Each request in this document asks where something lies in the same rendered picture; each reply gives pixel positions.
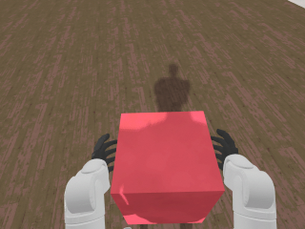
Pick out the robot left hand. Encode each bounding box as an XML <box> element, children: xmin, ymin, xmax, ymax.
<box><xmin>91</xmin><ymin>134</ymin><xmax>118</xmax><ymax>172</ymax></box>

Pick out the right robot forearm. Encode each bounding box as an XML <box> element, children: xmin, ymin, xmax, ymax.
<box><xmin>223</xmin><ymin>154</ymin><xmax>277</xmax><ymax>229</ymax></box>

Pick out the carton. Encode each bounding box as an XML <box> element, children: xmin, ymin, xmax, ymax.
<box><xmin>111</xmin><ymin>111</ymin><xmax>225</xmax><ymax>225</ymax></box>

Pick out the left robot forearm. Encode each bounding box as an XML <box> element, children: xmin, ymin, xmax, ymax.
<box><xmin>64</xmin><ymin>158</ymin><xmax>111</xmax><ymax>229</ymax></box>

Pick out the robot right hand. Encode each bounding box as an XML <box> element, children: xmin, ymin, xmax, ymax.
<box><xmin>211</xmin><ymin>129</ymin><xmax>239</xmax><ymax>171</ymax></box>

